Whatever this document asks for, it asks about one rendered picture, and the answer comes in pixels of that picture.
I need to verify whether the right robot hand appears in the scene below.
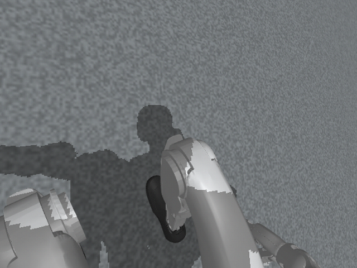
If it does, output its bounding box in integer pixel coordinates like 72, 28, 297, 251
246, 219, 286, 266

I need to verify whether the right robot foot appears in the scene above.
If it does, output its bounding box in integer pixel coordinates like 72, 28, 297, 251
146, 175, 186, 243

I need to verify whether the right robot arm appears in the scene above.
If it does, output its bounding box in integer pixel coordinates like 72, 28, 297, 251
276, 243, 321, 268

